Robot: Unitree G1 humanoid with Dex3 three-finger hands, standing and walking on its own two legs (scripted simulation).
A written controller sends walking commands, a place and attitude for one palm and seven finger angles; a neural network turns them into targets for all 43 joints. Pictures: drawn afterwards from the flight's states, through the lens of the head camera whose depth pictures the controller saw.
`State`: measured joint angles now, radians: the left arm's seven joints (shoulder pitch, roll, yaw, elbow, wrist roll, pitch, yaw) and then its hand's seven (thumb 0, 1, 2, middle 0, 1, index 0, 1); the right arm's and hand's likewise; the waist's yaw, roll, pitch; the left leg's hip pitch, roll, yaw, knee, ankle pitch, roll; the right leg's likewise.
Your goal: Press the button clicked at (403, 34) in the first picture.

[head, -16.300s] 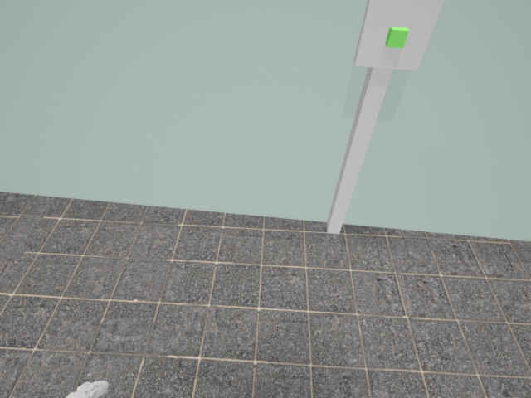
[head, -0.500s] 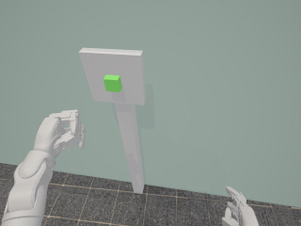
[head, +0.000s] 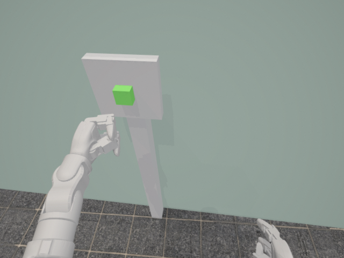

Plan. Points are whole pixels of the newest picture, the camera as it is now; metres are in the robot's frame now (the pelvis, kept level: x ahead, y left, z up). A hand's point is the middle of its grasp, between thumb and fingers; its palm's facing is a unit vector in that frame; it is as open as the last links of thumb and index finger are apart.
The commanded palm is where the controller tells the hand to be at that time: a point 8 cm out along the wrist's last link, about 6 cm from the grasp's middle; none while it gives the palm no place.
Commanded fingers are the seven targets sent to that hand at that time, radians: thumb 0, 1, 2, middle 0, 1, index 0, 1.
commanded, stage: aim a knuckle at the button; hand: left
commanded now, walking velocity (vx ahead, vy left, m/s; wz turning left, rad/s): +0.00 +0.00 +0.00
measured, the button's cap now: (124, 94) +0.47 +0.15 +0.16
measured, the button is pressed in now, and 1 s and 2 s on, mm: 0 0 5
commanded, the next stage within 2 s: press the button with the knuckle in 1.08 s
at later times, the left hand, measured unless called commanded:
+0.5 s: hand (125, 131) +0.36 +0.13 +0.13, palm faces -0.05 -1.00 -0.02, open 3.1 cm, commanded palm +0.34 +0.19 +0.13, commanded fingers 0.00 0.90 0.90 -1.30 -1.50 -1.30 -1.50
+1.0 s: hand (122, 135) +0.36 +0.14 +0.12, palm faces -0.07 -1.00 -0.02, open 3.1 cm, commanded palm +0.33 +0.19 +0.13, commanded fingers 0.00 0.90 0.90 -1.30 -1.50 -1.30 -1.50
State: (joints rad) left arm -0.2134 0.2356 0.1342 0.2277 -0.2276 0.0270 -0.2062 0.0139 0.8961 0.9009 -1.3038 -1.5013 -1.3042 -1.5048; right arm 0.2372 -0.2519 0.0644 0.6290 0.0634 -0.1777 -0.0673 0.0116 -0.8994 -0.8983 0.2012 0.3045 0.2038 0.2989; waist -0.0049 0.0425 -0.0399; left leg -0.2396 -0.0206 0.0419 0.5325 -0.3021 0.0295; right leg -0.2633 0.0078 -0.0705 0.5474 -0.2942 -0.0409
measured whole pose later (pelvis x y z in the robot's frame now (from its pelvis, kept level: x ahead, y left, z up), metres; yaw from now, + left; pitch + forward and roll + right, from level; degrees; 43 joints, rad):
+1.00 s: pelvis -0.01 +0.00 +0.00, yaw -1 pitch +1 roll +0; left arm -0.36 0.23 0.13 0.46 -0.20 -0.05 -0.16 0.01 0.90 0.90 -1.30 -1.50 -1.30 -1.50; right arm 0.24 -0.25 0.06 0.62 0.07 -0.09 -0.06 0.01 -0.90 -0.90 0.20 0.30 0.20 0.30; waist -0.02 0.03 -0.04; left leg -0.26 -0.01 0.05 0.53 -0.29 0.03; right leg -0.28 0.02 -0.06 0.54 -0.28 -0.04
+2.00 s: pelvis -0.01 +0.00 +0.00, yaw +0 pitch +3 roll +0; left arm -0.62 0.24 0.15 0.74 -0.17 -0.12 -0.14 -0.06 0.86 0.92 -1.30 -1.50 -1.30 -1.50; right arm 0.31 -0.26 0.04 0.66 0.06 -0.06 -0.05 0.01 -0.90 -0.90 0.20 0.30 0.20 0.30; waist -0.04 0.03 -0.04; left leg -0.33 -0.02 0.05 0.56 -0.30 0.04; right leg -0.34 0.01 -0.07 0.56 -0.27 -0.04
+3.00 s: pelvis -0.04 +0.01 -0.02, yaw +0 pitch +7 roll +0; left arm -0.85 0.30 0.18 1.05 -0.17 -0.27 -0.15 -0.07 0.78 0.98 -1.30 -1.50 -1.33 -1.50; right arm 0.38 -0.28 0.05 0.67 0.05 -0.14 -0.04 0.01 -0.90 -0.90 0.20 0.30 0.20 0.30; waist -0.09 0.01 -0.06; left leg -0.51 -0.02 0.05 0.69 -0.30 0.05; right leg -0.52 0.00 -0.07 0.67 -0.27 -0.03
